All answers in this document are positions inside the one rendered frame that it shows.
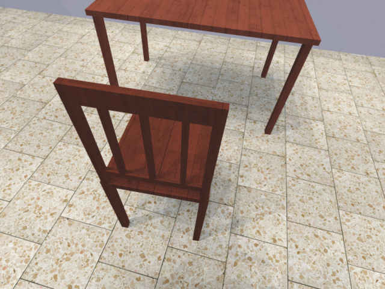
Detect table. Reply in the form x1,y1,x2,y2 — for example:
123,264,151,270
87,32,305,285
85,0,321,135

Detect chair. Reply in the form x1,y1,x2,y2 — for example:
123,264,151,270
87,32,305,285
53,77,229,241

